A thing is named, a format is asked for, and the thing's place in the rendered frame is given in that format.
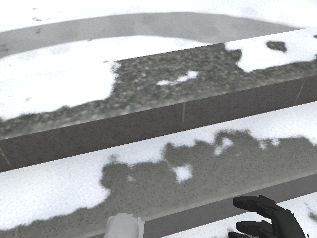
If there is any right robot hand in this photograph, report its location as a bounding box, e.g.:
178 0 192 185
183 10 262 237
228 194 309 238

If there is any robot left thigh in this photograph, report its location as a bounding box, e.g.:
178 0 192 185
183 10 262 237
103 212 145 238

